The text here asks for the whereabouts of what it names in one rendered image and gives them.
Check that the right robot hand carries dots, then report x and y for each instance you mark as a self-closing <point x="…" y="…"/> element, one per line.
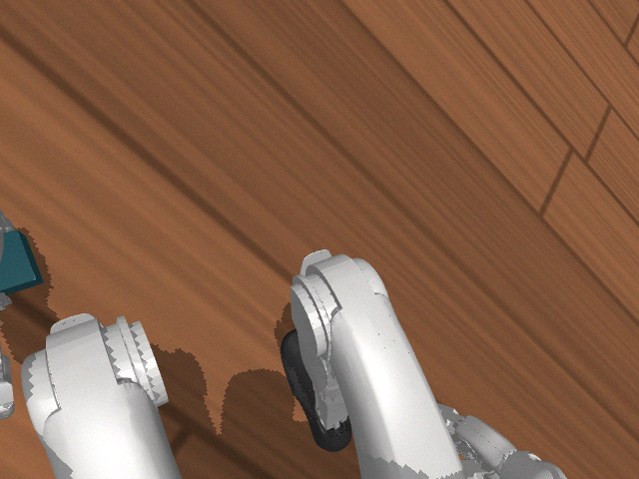
<point x="484" y="449"/>

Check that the right robot arm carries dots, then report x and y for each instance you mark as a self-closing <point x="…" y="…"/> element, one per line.
<point x="526" y="465"/>

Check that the small box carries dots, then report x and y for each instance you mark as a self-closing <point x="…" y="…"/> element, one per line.
<point x="18" y="267"/>

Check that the right robot foot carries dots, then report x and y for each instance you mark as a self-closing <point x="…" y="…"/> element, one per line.
<point x="332" y="440"/>

